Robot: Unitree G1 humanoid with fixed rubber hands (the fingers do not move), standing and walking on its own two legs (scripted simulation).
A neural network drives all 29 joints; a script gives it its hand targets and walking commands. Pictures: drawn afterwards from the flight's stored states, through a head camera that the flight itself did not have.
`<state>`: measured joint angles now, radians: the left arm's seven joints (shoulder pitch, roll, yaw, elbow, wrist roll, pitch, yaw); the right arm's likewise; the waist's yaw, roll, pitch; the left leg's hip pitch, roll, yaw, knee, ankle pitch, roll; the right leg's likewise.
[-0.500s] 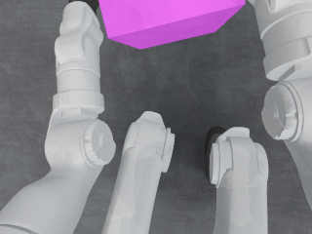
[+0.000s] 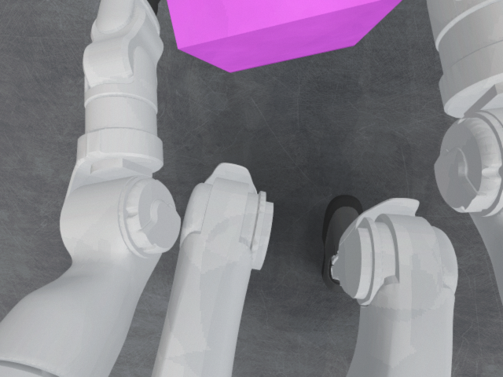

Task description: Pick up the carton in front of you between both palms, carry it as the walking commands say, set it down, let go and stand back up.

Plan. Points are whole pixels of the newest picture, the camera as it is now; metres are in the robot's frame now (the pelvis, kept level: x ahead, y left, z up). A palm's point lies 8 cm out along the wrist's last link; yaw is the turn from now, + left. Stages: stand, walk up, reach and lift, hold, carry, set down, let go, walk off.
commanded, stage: set down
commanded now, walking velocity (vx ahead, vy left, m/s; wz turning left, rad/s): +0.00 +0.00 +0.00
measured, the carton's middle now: out of the picture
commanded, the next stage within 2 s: let go in 1.74 s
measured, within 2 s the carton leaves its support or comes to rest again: rests again in 0.26 s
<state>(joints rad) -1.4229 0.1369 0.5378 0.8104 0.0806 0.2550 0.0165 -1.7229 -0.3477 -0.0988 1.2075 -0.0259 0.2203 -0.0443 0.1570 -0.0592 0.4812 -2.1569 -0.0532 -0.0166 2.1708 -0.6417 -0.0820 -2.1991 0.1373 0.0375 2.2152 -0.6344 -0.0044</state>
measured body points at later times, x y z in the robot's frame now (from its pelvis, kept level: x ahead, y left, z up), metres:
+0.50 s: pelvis +0.00 +0.00 -0.01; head +0.38 +0.01 +0.21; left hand +0.51 +0.24 -0.20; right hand +0.61 -0.06 -0.20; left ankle +0.10 +0.14 -0.35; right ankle +0.09 -0.10 -0.35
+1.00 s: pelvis -0.01 +0.01 +0.02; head +0.35 +0.04 +0.27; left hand +0.52 +0.29 -0.10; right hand +0.63 -0.07 -0.09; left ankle +0.10 +0.13 -0.35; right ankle +0.09 -0.10 -0.35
